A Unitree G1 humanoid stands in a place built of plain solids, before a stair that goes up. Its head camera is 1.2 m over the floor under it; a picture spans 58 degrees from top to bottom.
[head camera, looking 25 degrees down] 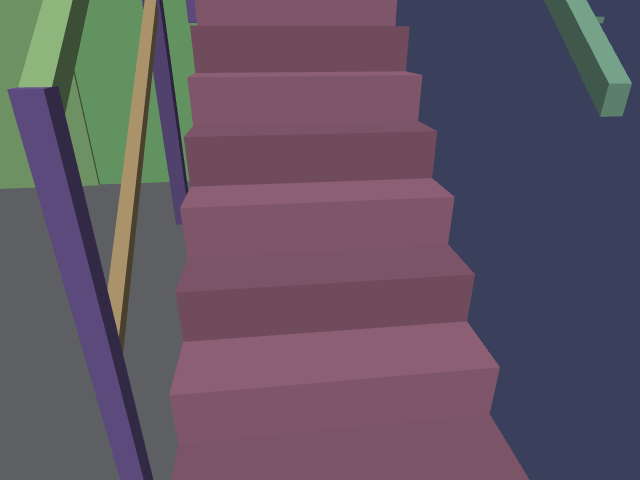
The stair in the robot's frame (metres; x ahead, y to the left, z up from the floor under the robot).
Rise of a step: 0.18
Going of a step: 0.22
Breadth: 0.91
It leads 7 degrees to the left of straight ahead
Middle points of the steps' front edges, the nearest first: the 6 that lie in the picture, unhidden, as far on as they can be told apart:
0.90 -0.06 0.36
1.12 -0.03 0.53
1.34 -0.01 0.71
1.56 0.02 0.89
1.78 0.05 1.07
2.00 0.07 1.25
